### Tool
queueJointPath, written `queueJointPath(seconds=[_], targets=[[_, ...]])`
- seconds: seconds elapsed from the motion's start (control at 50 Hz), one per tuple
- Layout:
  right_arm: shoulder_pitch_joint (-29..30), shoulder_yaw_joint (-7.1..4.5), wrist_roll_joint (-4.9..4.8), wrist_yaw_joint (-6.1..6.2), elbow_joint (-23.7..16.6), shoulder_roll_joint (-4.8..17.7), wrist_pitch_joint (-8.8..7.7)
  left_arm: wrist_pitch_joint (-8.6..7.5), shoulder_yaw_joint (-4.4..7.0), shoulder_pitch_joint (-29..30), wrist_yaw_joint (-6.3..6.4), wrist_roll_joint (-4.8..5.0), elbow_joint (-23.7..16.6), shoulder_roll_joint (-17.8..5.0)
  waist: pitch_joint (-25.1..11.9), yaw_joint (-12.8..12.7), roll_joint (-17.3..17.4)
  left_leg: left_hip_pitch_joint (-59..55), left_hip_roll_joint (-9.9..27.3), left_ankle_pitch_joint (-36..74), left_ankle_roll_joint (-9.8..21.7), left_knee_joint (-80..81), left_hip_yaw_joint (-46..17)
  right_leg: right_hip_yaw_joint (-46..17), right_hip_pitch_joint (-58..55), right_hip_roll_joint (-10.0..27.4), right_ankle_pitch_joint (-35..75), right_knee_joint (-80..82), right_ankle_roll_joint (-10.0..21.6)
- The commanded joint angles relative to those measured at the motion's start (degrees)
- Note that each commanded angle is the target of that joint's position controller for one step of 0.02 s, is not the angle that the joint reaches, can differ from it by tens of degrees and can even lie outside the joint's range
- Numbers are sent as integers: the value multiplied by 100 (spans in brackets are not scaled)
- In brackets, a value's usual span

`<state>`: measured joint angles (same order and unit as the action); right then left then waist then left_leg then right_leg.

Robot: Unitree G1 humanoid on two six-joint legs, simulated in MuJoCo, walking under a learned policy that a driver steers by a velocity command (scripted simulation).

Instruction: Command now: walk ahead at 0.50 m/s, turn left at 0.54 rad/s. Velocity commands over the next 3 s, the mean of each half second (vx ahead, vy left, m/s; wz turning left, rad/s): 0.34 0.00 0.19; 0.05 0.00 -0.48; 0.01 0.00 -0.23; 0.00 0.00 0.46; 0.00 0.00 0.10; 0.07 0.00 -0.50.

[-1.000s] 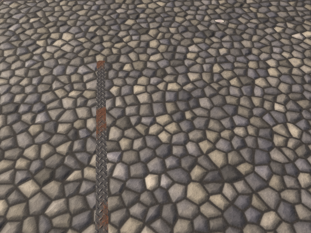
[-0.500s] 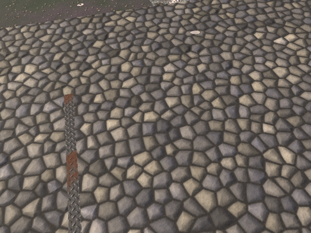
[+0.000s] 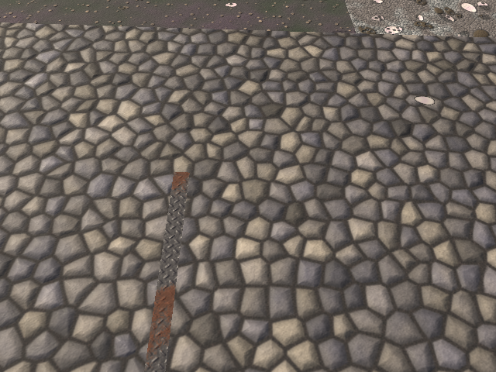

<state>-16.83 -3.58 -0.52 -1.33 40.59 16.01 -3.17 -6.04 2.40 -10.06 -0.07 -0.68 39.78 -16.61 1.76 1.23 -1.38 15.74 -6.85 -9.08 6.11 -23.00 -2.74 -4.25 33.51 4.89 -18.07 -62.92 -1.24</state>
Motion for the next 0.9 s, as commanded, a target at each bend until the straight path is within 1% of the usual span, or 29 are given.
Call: queueJointPath(seconds=[0.02, 0.06, 0.1, 0.16, 0.22, 0.24, 0.26, 0.28, 0.3, 0.32, 0.34, 0.36, 0.38, 0.4, 0.44, 0.46, 0.52, 0.58, 0.64, 0.68, 0.7, 0.72, 0.74, 0.76, 0.78, 0.8, 0.82, 0.86, 0.9], targets=[[216, -229, -8, 114, -429, 903, -99, 46, 126, -66, 67, -58, -361, -426, -284, -213, 399, 34, 1340, 1767, 1078, 1021, -1264, 169, 149, 14, 684, 770, -265], [59, -241, -59, 166, -353, 936, -61, 37, 73, 396, 68, -47, -455, -297, -256, -22, 505, 130, 1106, 1481, 855, 917, -1058, 196, -38, -138, 1507, 1727, -311], [-127, -242, -86, 198, -288, 941, -12, 0, 45, 828, 26, 5, -538, -237, -280, 188, 618, 97, 1023, 1057, 703, 791, -1098, 215, -308, -345, 2102, 2551, -316], [-372, -251, -119, 220, -190, 964, 48, -75, 94, 1197, -55, 92, -652, -385, -286, 325, 697, -301, 1219, 613, 633, 507, -1586, 77, -456, -498, 2159, 3163, -253], [-404, -201, -32, 275, -84, 804, 112, -169, 169, 898, -144, -13, -545, -538, -371, 213, 871, -1058, 1451, 1601, 397, -209, -1726, 137, -602, -498, 2043, 3550, 69], [-278, -178, -14, 282, -101, 742, 126, -206, 194, 596, -147, -60, -450, -547, -486, 32, 885, -1154, 1349, 2189, 259, -574, -1627, 266, -996, -553, 2245, 3814, 239], [-197, -134, 16, 275, -160, 625, 113, -239, 230, 214, -131, -141, -359, -644, -772, -164, 833, -1079, 1059, 2680, 58, -1175, -1419, 283, -1723, -442, 2938, 3937, 439], [-334, -37, 134, 274, -298, 397, 75, -262, 282, -382, -124, -248, -317, -979, -1573, -280, 179, -337, 686, 1617, -215, -2488, -1123, -584, -3276, 444, 5027, 3400, 917], [-1278, 41, 69, 250, -89, 250, 34, -161, 327, -853, -143, -222, -85, -1085, -2336, -164, -1377, 1208, 19, -1937, -694, -4411, -628, -2386, -4976, 1651, 5900, 3369, 2076], [-1415, -3, 69, 209, -14, 645, 32, -80, 268, -969, -184, 53, -32, -830, -2444, -173, -1261, 1702, 219, -2841, -803, -4980, -732, -3228, -4952, 1806, 4710, 3750, 2185], [-713, -79, 31, 211, -126, 903, 90, -8, 215, -569, -176, 148, -161, -672, -1701, -305, -674, 1994, 478, -2484, -893, -5257, -655, -2767, -4355, 1508, 3919, 3879, 1929], [-137, -80, 68, 235, -258, 891, 143, 64, 152, -233, -166, 113, -244, -560, -1240, -316, -229, 2048, 632, -2205, -933, -5091, -466, -2299, -3700, 1221, 3734, 3981, 1724], [202, -88, 129, 253, -379, 830, 183, 121, 125, -24, -157, 107, -277, -525, -838, -252, -11, 2023, 752, -2027, -946, -4695, -379, -1976, -3081, 1003, 3788, 4091, 1627], [278, -81, 135, 272, -455, 718, 212, 170, 156, 35, -132, 82, -272, -622, -712, -132, -150, 1752, 824, -1892, -936, -4240, -316, -1764, -2657, 786, 3827, 4189, 1517], [115, -19, 88, 326, -409, 442, 254, 270, 238, 110, -99, 29, -271, -793, -722, 10, -531, 1229, 680, -1912, -993, -3374, -91, -1408, -2201, 466, 4044, 4287, 1443], [76, -9, 83, 358, -377, 398, 264, 312, 277, 79, -70, 17, -271, -870, -846, 23, -614, 1061, 603, -1881, -1035, -3100, -45, -1382, -2151, 452, 4120, 4294, 1494], [223, -29, 73, 400, -342, 451, 336, 451, 360, 59, 31, 120, -303, -988, -1104, -22, -602, 713, 527, -1250, -1051, -2527, -127, -1533, -1962, 450, 3059, 4394, 1489], [587, -46, 61, 375, -441, 451, 365, 590, 381, 85, 104, 162, -344, -956, -902, -111, -674, 553, 458, -942, -1000, -2041, -205, -1805, -1642, 323, 1375, 4545, 1360], [716, -70, 36, 305, -500, 455, 249, 692, 395, 59, 148, 161, -372, -920, -740, -130, -775, 355, 401, -817, -893, -1256, -221, -2145, -1676, 255, 986, 4407, 1260], [461, -119, 27, 256, -413, 485, 148, 764, 381, 114, 183, 207, -409, -850, -727, 57, -733, -310, 461, -139, -732, -82, -119, -2168, -1560, 35, 1000, 4078, 1018], [313, -198, 94, 275, -415, 762, 131, 774, 325, -34, 190, 197, -421, -664, -850, 32, -407, -910, 1125, 37, -494, 218, -546, -1950, -1172, -208, 352, 3600, 740], [462, -312, 264, 308, -489, 1291, 186, 746, 250, -175, 180, 176, -547, -365, -718, -218, 1117, -1221, 2339, 677, 204, 497, -1874, -912, -151, -1030, -1038, 2417, 367], [500, -311, 410, 278, -506, 1170, 184, 680, 361, -203, 172, 132, -576, -727, -671, -150, 1634, -814, 3046, 1290, 877, 694, -2663, -406, 164, -1100, -1784, 1035, 107], [738, -220, 351, 289, -602, 884, 158, 680, 478, -372, 156, 130, -452, -1042, -609, -241, 1176, -687, 2925, 1396, 915, 623, -2319, -478, 139, -864, -1518, 213, -38], [999, -168, 252, 301, -643, 680, 151, 743, 523, -504, 165, 159, -308, -1064, -510, -343, 884, -642, 2546, 1342, 666, 511, -1737, -408, 168, -802, -1202, -134, -148], [1148, -142, 159, 313, -670, 593, 156, 825, 523, -592, 199, 150, -221, -974, -453, -365, 801, -705, 2279, 1301, 486, 430, -1332, -341, 259, -753, -912, -427, -261], [1159, -121, 119, 326, -660, 569, 167, 884, 494, -582, 198, 152, -224, -851, -389, -314, 833, -688, 2199, 1589, 479, 399, -1070, -282, 325, -722, -730, -682, -363], [1026, -136, 152, 355, -604, 617, 221, 911, 423, -329, 164, 199, -387, -645, -335, -194, 923, -736, 2023, 1809, 530, 438, -607, 13, 325, -641, -457, -447, -490], [775, -183, 168, 401, -525, 706, 285, 897, 358, 28, 128, 218, -589, -523, -426, 22, 1043, -1139, 2126, 1909, 634, 417, -500, 139, 382, -507, -381, 116, -566]])
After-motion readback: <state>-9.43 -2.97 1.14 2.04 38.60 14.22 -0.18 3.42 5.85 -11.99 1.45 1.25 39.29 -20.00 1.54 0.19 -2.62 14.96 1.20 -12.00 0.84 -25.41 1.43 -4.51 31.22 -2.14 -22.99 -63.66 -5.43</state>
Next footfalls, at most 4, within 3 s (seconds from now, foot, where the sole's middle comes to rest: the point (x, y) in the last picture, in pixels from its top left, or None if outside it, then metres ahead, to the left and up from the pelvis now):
0.26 right None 0.35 -0.13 -0.78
0.70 left None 0.33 0.09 -0.78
1.12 right None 0.25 -0.17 -0.78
1.62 left None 0.28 0.05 -0.78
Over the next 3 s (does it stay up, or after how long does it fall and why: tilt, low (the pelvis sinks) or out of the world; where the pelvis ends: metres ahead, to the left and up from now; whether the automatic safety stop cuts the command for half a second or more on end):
stays up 0.23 -0.11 0.01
